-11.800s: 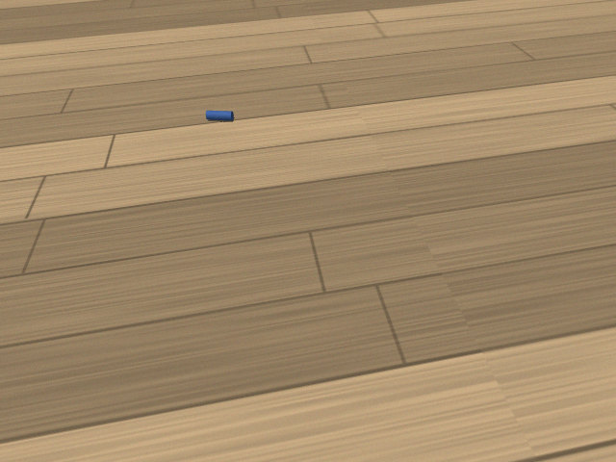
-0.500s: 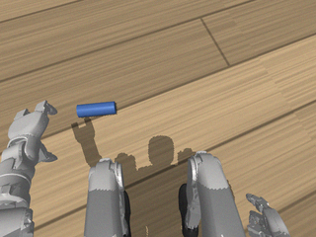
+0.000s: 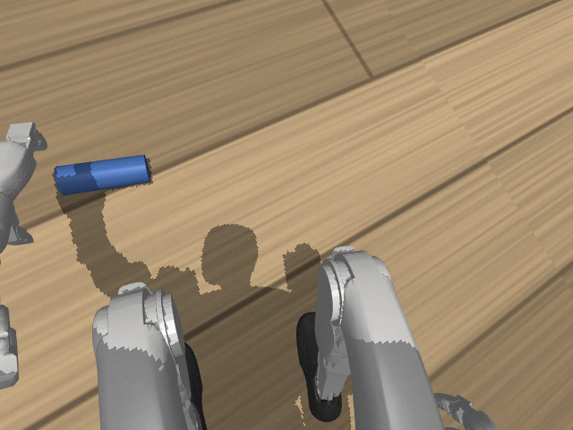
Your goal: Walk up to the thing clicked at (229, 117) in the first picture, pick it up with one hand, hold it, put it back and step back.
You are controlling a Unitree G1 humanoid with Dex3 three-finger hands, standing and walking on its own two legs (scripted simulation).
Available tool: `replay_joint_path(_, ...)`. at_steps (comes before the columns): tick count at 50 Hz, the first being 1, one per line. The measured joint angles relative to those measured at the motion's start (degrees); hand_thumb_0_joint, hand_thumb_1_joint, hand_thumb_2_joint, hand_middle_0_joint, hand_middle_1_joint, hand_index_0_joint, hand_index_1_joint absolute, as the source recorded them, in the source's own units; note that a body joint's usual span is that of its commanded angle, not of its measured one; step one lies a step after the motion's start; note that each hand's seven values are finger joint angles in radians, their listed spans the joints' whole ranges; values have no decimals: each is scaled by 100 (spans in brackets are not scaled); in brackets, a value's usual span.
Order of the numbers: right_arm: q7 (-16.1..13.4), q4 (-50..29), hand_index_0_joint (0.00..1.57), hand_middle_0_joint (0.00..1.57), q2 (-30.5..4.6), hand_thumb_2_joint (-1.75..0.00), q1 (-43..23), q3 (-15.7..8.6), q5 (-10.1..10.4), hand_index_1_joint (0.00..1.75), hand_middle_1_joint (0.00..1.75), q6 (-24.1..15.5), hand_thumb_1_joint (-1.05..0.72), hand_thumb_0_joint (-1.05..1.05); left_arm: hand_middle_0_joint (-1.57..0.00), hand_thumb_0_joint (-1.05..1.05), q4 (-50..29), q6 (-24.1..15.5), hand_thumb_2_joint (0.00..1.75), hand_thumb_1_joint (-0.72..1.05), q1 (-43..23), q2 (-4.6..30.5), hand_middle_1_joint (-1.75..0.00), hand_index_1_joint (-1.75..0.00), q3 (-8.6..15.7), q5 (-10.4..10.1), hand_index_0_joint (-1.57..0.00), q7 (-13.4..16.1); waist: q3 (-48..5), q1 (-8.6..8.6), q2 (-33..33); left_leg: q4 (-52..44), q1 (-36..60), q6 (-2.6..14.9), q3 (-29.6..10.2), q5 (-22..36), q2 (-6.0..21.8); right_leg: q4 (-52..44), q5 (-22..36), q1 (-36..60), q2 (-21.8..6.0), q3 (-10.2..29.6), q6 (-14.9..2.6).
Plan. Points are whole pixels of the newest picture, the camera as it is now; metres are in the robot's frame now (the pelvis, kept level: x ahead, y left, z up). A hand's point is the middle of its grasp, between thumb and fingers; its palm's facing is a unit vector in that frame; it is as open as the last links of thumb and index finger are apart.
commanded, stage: rise first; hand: left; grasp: from above
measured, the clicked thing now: (105, 174) +0.56 +0.25 -0.34
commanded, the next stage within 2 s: none
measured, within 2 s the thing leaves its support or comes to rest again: neither
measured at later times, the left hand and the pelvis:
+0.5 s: hand (35, 185) +0.49 +0.31 -0.19, palm faces -0.46 -0.05 -0.89, open 13.9 cm; pelvis +0.01 +0.00 -0.02, yaw -2 degrees
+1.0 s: hand (43, 180) +0.50 +0.31 -0.21, palm faces -0.45 -0.05 -0.89, open 13.9 cm; pelvis +0.01 +0.00 -0.04, yaw -3 degrees
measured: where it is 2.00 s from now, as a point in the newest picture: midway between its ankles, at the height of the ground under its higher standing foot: (257, 401)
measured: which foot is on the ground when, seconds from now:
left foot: down 0.00-1.00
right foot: down 0.00-1.00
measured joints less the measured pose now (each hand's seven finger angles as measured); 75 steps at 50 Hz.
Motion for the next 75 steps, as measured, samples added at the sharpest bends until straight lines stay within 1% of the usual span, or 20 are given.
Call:
replay_joint_path(3, 34, -13, 20, 20, 3, -90, -31, 49, -68, 30, 30, 17, -90, 0, -8, 0, 124, -45, 101, -52, -113, 79, -100, -99, 11, 134, -9, 78, 50, -42, -6, 94, -90, -4, -18, -16, -9, 91, -22, -81, -1, -3, 6)
replay_joint_path(6, 66, -38, 20, 20, 0, -90, -63, 107, -123, 30, 30, 26, -90, 0, -8, 0, 243, -76, 100, -51, -223, 155, -101, -100, 27, 197, -9, 152, 108, -77, -20, 177, -162, -14, -39, -36, -11, 171, -39, -152, 5, -11, 5)
replay_joint_path(12, 108, -86, 20, 20, -14, -90, -112, 208, -218, 30, 30, 3, -91, 0, -8, 0, 460, -38, 99, -50, -405, 277, -103, -101, 101, 228, -10, 275, 200, -139, -53, 321, -280, -38, -108, -86, 3, 289, -63, -268, 35, -54, -5)
replay_joint_path(18, 129, -122, 20, 20, -47, -90, -121, 274, -264, 30, 30, -10, -91, 0, -8, 0, 506, 36, 97, -50, -482, 371, -104, -102, 125, 214, -10, 298, 289, -194, -82, 430, -351, -50, -157, -151, 18, 368, -100, -335, 63, -82, -4)
replay_joint_path(32, 196, -210, 20, 20, -116, -90, -67, 373, -289, 30, 30, 34, -91, 0, -8, 0, 466, 63, 96, -49, -512, 507, -106, -103, 160, 143, -11, 264, 405, -285, -103, 617, -475, -57, -234, -241, 16, 502, -165, -427, 88, -128, 12)
replay_joint_path(46, 240, -245, 20, 20, -96, -90, -97, 465, -280, 30, 30, 31, -91, 0, -8, 0, 562, 69, 97, -50, -626, 603, -105, -103, 117, 188, -10, 304, 465, -333, -124, 757, -574, -33, -279, -253, 7, 593, -164, -484, 106, -150, 43)
replay_joint_path(50, 258, -258, 20, 20, -93, -90, -100, 490, -266, 30, 30, 15, -91, 0, -9, 0, 556, 96, 98, -50, -663, 608, -105, -103, 92, 170, -11, 305, 492, -348, -134, 794, -599, -22, -286, -238, 2, 618, -148, -496, 109, -151, 55)
replay_joint_path(62, 283, -307, 20, 20, -104, -90, -62, 606, -259, 30, 30, 9, -91, 0, -9, 0, 792, 112, 98, -50, -823, 691, -104, -103, 31, 247, -11, 337, 512, -471, -136, 863, -683, -18, -323, -178, -22, 665, -98, -547, 108, -174, 60)
replay_joint_path(71, 299, -336, 20, 20, -138, -90, -16, 702, -281, 30, 30, -22, -91, 0, -11, 0, 924, 104, 97, -49, -877, 822, -103, -102, 73, 267, -12, 366, 604, -555, -146, 920, -725, -35, -378, -151, -22, 700, -53, -586, 127, -213, 54)
replay_joint_path(75, 302, -335, 20, 20, -148, -90, -2, 735, -295, 30, 30, -38, -91, 0, -12, 0, 951, 95, 96, -48, -888, 874, -102, -101, 90, 243, -13, 378, 641, -575, -160, 948, -745, -36, -398, -151, -17, 713, -40, -603, 140, -225, 57)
